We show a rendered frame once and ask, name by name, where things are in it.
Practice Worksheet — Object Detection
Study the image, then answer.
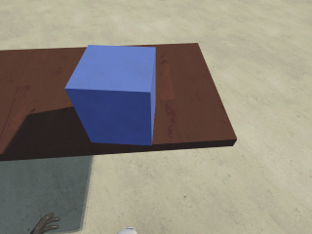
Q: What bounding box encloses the left robot hand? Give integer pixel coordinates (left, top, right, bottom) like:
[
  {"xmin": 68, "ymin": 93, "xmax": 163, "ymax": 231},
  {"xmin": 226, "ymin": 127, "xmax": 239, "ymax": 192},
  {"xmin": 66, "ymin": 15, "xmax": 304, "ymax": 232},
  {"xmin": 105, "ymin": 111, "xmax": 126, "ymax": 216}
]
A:
[{"xmin": 30, "ymin": 212, "xmax": 60, "ymax": 234}]

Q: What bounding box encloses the table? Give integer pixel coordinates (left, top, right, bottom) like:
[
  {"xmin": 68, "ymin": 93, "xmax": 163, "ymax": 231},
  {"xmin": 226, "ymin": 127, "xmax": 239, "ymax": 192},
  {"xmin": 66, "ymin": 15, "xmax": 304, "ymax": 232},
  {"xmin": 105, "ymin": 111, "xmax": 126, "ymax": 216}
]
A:
[{"xmin": 0, "ymin": 43, "xmax": 237, "ymax": 162}]

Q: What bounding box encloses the carton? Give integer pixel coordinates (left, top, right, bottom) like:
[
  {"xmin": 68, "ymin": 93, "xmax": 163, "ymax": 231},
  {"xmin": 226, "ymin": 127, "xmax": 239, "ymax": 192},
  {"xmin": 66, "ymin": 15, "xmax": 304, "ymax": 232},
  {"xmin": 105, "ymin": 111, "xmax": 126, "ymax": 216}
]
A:
[{"xmin": 64, "ymin": 45, "xmax": 156, "ymax": 146}]

